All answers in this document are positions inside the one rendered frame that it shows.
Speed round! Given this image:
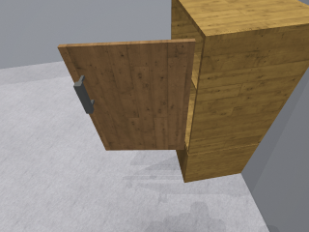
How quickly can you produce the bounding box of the handle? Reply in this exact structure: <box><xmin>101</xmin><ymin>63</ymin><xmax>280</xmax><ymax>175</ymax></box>
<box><xmin>73</xmin><ymin>75</ymin><xmax>95</xmax><ymax>114</ymax></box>

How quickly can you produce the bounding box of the cupboard door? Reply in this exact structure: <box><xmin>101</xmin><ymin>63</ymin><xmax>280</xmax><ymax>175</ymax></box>
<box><xmin>57</xmin><ymin>39</ymin><xmax>196</xmax><ymax>151</ymax></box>

